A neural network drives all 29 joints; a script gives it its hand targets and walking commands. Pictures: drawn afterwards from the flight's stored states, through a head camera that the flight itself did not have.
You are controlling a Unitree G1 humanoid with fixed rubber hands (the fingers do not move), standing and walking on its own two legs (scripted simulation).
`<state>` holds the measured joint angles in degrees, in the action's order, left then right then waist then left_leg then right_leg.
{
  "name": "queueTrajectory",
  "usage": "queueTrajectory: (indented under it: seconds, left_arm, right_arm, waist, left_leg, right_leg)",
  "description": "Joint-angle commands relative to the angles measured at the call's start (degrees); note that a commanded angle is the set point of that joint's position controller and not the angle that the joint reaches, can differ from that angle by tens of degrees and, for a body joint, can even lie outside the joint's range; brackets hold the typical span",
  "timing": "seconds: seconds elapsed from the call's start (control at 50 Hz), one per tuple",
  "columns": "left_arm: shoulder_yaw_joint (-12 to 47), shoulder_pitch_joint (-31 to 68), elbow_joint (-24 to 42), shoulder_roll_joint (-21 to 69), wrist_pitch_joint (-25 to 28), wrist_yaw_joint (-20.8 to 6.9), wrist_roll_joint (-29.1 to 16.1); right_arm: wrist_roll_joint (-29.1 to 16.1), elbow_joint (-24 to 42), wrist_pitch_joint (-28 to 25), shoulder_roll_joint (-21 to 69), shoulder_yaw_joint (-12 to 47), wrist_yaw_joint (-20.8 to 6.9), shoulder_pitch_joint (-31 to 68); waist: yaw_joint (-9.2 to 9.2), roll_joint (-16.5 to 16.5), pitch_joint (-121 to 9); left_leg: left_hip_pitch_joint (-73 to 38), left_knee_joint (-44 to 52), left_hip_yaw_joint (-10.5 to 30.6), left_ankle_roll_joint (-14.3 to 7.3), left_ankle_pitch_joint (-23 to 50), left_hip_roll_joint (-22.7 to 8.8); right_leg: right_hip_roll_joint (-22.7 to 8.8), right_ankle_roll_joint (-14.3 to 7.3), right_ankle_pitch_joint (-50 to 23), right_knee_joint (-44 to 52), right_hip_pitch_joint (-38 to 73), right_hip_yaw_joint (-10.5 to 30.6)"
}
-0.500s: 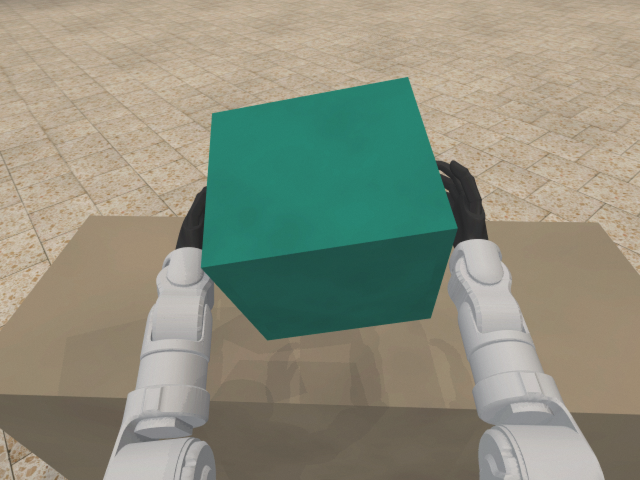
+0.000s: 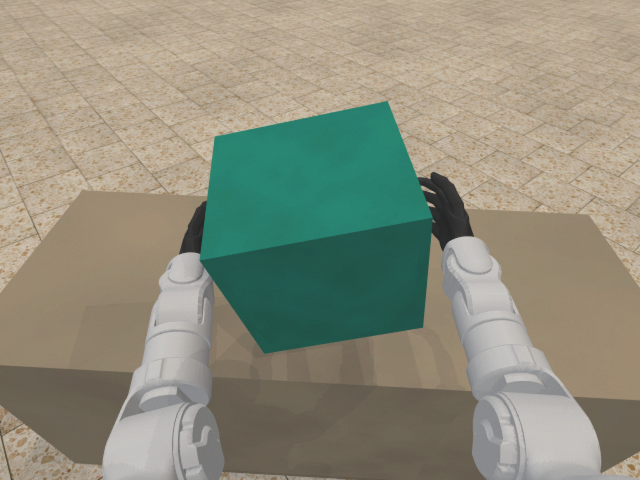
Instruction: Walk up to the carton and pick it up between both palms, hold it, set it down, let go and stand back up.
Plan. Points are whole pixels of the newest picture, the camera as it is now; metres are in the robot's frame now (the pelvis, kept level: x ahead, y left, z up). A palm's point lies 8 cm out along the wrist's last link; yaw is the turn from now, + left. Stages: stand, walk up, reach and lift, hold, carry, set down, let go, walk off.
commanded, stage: set down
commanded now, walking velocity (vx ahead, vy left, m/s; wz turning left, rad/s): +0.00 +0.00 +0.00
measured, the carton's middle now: (322, 235) +0.42 +0.00 +0.10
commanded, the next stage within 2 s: none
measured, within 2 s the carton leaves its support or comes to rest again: neither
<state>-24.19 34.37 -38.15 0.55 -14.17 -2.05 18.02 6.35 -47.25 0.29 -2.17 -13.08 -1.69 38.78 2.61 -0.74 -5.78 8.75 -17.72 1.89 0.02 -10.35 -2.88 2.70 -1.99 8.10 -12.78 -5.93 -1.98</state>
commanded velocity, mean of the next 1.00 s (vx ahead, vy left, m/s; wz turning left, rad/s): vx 0.00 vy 0.00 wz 0.00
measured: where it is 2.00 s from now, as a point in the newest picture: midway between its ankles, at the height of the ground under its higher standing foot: outside the picture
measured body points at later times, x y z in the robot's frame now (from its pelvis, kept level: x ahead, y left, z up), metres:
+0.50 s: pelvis +0.02 +0.00 +0.00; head +0.05 +0.02 +0.45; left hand +0.42 +0.17 +0.04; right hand +0.43 -0.16 +0.08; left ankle -0.01 +0.15 -0.75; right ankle -0.01 -0.09 -0.75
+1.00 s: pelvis +0.01 +0.00 +0.00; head +0.11 +0.00 +0.43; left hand +0.40 +0.16 -0.03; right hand +0.42 -0.17 +0.00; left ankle -0.01 +0.14 -0.75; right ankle -0.01 -0.09 -0.75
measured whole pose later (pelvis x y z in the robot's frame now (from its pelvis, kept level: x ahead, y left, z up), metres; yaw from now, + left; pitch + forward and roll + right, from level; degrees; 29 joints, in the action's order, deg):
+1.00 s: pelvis +0.01 +0.00 +0.00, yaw +1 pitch +13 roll -1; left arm -26.4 34.6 -51.0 2.1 7.4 4.5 15.6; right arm 16.0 -57.0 -15.9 -0.8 -21.0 -0.4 39.2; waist 2.4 1.2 -0.4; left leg 22.6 -17.6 -0.1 2.8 -8.2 -3.4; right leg 2.5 -2.4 7.4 -13.8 -19.8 -3.7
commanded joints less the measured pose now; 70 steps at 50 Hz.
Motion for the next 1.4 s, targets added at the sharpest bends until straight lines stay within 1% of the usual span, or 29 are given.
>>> queueTrajectory:
  seconds: [0.0,0.04,0.08,0.16,0.2,0.26,0.34,0.38,0.42,0.5,0.54,0.58,0.6,0.62,0.64,0.66,0.74,0.78,0.8,0.82,0.86,0.92,0.98,1.08,1.1,1.12,1.22,1.3,1.38]
  left_arm:
    - [18.8,42.4,15.6,31.9,9.3,-3.1,-2.0]
    - [24.6,52.3,18.5,33.3,16.1,0.4,-4.6]
    - [31.6,56.5,27.3,36.1,23.3,4.6,-8.6]
    - [34.1,38.8,11.9,37.8,29.2,7.2,-8.1]
    - [28.4,31.3,-0.4,33.9,28.2,6.4,-4.7]
    - [12.7,19.7,-15.9,27.2,17.6,-1.0,1.5]
    - [4.1,20.7,-13.6,26.1,6.3,-7.3,4.1]
    - [5.7,21.1,-5.1,25.5,3.0,-6.8,4.9]
    - [11.3,24.8,6.0,27.9,5.1,-4.3,2.6]
    - [27.1,44.8,21.2,37.8,20.8,2.6,-5.0]
    - [33.0,42.5,21.3,40.0,25.8,5.5,-8.1]
    - [36.1,37.8,15.9,39.2,30.5,7.1,-9.0]
    - [34.3,34.1,11.0,37.1,31.9,7.2,-7.1]
    - [31.3,34.3,5.8,35.8,33.2,7.2,-5.5]
    - [26.0,31.2,-4.4,33.6,33.5,5.7,-3.0]
    - [21.8,30.8,-4.7,32.8,34.2,4.2,-0.3]
    - [12.7,26.8,-16.7,29.2,30.3,-0.5,2.5]
    - [12.0,26.4,-14.8,31.4,27.0,-2.0,2.9]
    - [11.5,27.8,-14.7,30.2,25.2,-2.1,3.3]
    - [8.5,27.5,-15.3,29.3,23.1,-2.6,5.0]
    - [8.4,28.4,-11.6,28.3,23.0,-1.8,3.8]
    - [12.4,35.9,-7.8,31.1,25.8,1.1,1.6]
    - [23.2,46.1,3.1,36.4,32.8,5.3,-3.4]
    - [25.3,37.3,-1.6,35.3,39.5,7.6,-2.9]
    - [21.4,36.6,-6.7,33.9,39.9,7.3,-1.4]
    - [19.8,36.1,-11.2,32.7,39.2,6.6,-0.4]
    - [4.6,28.2,-26.2,26.3,30.9,-0.5,5.2]
    - [0.6,28.6,-22.6,24.7,24.0,-1.9,7.0]
    - [10.0,40.2,-7.5,31.9,28.0,2.6,3.1]
  right_arm:
    - [3.4,-0.5,-7.6,27.0,5.0,-8.7,31.4]
    - [5.6,5.5,-13.5,29.8,7.0,-8.4,36.9]
    - [5.6,16.1,-19.0,33.8,13.1,-7.9,43.0]
    - [6.2,14.5,-25.8,31.7,13.9,-7.1,36.2]
    - [8.1,8.4,-24.7,29.3,11.2,-6.4,33.1]
    - [8.0,-1.9,-14.5,25.7,11.2,-4.8,24.0]
    - [4.3,-14.0,-1.1,21.9,5.3,-6.8,20.4]
    - [2.5,-10.6,0.0,20.8,5.4,-7.7,22.2]
    - [2.6,-9.4,-3.9,20.1,5.2,-8.6,22.8]
    - [8.3,0.5,-19.1,30.3,4.2,-8.7,34.0]
    - [10.0,4.7,-24.0,34.0,6.1,-8.0,32.8]
    - [9.8,8.5,-28.9,34.4,9.6,-7.6,32.0]
    - [10.8,7.9,-30.0,33.7,10.5,-7.3,30.5]
    - [13.6,6.2,-30.4,35.0,10.4,-7.0,29.3]
    - [16.6,7.0,-30.3,35.8,10.4,-5.6,27.9]
    - [18.3,6.7,-30.1,36.7,10.3,-4.4,25.8]
    - [15.5,-13.6,-22.7,31.8,7.8,-3.6,22.4]
    - [13.2,-16.2,-19.0,31.1,7.4,-5.1,21.2]
    - [13.4,-17.5,-17.3,27.6,3.9,-6.1,21.2]
    - [13.1,-18.1,-15.3,26.8,2.5,-6.6,21.5]
    - [11.5,-15.5,-15.6,27.3,3.1,-6.9,22.4]
    - [13.9,-12.4,-19.8,25.7,-0.5,-7.7,29.3]
    - [15.6,-6.8,-26.5,28.6,0.2,-7.8,36.6]
    - [15.7,-5.7,-31.3,28.3,2.3,-7.6,32.3]
    - [16.6,-8.6,-30.9,28.7,1.3,-7.3,32.2]
    - [18.9,-11.1,-30.5,27.5,-1.1,-6.8,31.5]
    - [17.0,-25.2,-19.8,25.8,-1.6,-6.8,25.2]
    - [15.2,-23.0,-12.1,24.3,-4.4,-8.7,22.8]
    - [17.3,-15.9,-18.9,24.9,-7.8,-9.5,28.9]
  waist:
    - [-2.49,5.6,-17.1]
    - [-1.21,6.6,-36.7]
    - [-3.80,6.0,-60.5]
    - [-5.85,6.7,-69.6]
    - [-5.81,3.7,-52.2]
    - [-5.76,-4.0,-6.4]
    - [-3.97,-1.3,15.8]
    - [-6.42,1.2,7.8]
    - [-3.83,7.1,-7.3]
    - [-2.68,9.3,-48.9]
    - [-5.09,11.2,-61.3]
    - [-6.05,8.9,-68.2]
    - [-6.21,6.3,-67.4]
    - [-7.19,3.6,-65.3]
    - [-5.91,-5.2,-56.4]
    - [-4.61,-7.1,-50.1]
    - [-3.15,-4.4,-16.6]
    - [-4.17,0.2,-11.2]
    - [-2.29,2.2,-9.0]
    - [-3.90,2.1,-7.5]
    - [-4.04,2.5,-16.5]
    - [-3.84,5.5,-29.6]
    - [-4.19,8.1,-57.4]
    - [-6.49,7.6,-65.3]
    - [-7.54,5.0,-60.0]
    - [-5.31,3.0,-53.7]
    - [-5.19,-3.9,-7.0]
    - [-4.37,-0.8,-7.4]
    - [-2.18,6.7,-32.6]
  left_leg:
    - [-5.7,3.6,-5.4,2.9,11.6,2.1]
    - [-6.8,0.3,-5.0,3.3,18.1,1.3]
    - [-10.8,-5.5,-5.4,4.0,29.5,1.7]
    - [-14.1,-13.7,-4.5,6.9,50.7,-0.3]
    - [-8.2,-10.3,-4.4,5.3,40.4,0.4]
    - [6.8,1.3,-6.9,-1.9,12.7,2.5]
    - [8.5,8.3,-6.6,-2.2,-0.2,2.9]
    - [2.3,6.5,-7.2,-0.2,8.2,2.3]
    - [-10.9,0.7,-4.5,3.9,29.4,0.8]
    - [-27.2,-10.7,-2.8,7.0,58.5,-1.4]
    - [-26.6,-15.9,-4.7,8.5,66.5,-2.7]
    - [-19.7,-18.6,-6.2,8.8,70.7,-2.5]
    - [-12.9,-18.1,-6.9,8.4,65.7,-1.7]
    - [7.5,-14.5,-8.4,6.3,48.0,0.7]
    - [35.1,-6.3,-10.0,1.7,24.6,4.3]
    - [46.2,6.4,-8.3,-3.0,10.8,3.8]
    - [18.4,5.8,-7.9,-1.9,8.1,2.4]
    - [12.3,4.7,-7.3,-0.8,11.4,1.4]
    - [9.5,4.8,-7.0,-0.7,9.9,0.9]
    - [7.7,5.0,-7.2,-0.6,8.2,0.4]
    - [5.1,3.7,-7.4,0.3,12.9,0.8]
    - [-5.3,-2.3,-5.8,3.4,28.3,-0.5]
    - [-11.6,-10.0,-4.4,5.1,46.3,-2.3]
    - [-4.6,-14.7,-5.3,6.3,52.5,-2.1]
    - [1.3,-13.0,-6.0,5.4,46.3,-1.6]
    - [3.6,-10.6,-5.9,4.2,40.7,-1.1]
    - [17.6,4.1,-8.7,-2.2,5.9,1.8]
    - [13.7,4.7,-8.8,-2.4,5.0,2.2]
    - [-2.4,-2.3,-6.0,3.1,23.6,-0.9]
  right_leg:
    - [-2.3,2.5,-5.5,-2.7,2.7,-3.2]
    - [-2.2,2.6,-10.1,-5.1,-1.5,-4.9]
    - [-1.3,1.8,-18.6,-8.0,-2.4,-4.6]
    - [0.4,-3.0,-31.4,-4.8,-6.8,-4.0]
    - [-0.8,-2.0,-33.9,-4.2,-1.8,-4.1]
    - [-5.0,3.9,-31.6,-6.2,15.3,-0.9]
    - [-5.0,7.0,-14.2,-1.9,5.9,-0.1]
    - [-3.1,5.7,-8.9,-1.6,2.2,-1.1]
    - [-2.1,3.7,-11.6,-2.7,-3.5,-3.3]
    - [0.1,-0.6,-19.1,-2.4,-21.7,-6.8]
    - [0.2,-7.4,-20.4,1.8,-29.7,-3.9]
    - [0.6,-10.0,-32.3,2.0,-24.2,-1.6]
    - [0.2,-9.6,-42.4,-0.9,-15.2,-1.8]
    - [-3.6,-7.4,-54.9,-5.7,0.1,0.6]
    - [-8.6,-1.1,-68.3,-13.0,25.1,3.8]
    - [-11.4,5.8,-70.5,-20.0,36.0,2.8]
    - [-7.2,7.5,-44.9,-11.8,20.9,-0.8]
    - [-6.1,5.9,-37.5,-10.0,14.4,-1.7]
    - [-5.6,5.5,-31.1,-8.8,8.6,-2.9]
    - [-4.9,4.8,-25.2,-7.4,5.2,-2.8]
    - [-4.2,5.5,-26.7,-8.0,3.3,-3.2]
    - [-2.2,3.6,-18.6,-6.3,-10.4,-4.2]
    - [-0.4,-0.2,-21.8,-6.5,-22.1,-5.6]
    - [0.2,-4.2,-33.3,-6.1,-15.6,-3.7]
    - [-0.9,-4.6,-35.7,-5.7,-11.5,-2.4]
    - [-1.5,-2.0,-38.3,-7.6,-7.7,-3.3]
    - [-5.9,5.7,-27.0,-9.1,7.7,-0.4]
    - [-5.0,5.8,-17.2,-7.4,4.7,0.4]
    - [-1.4,2.9,-13.8,-6.9,-14.2,-4.3]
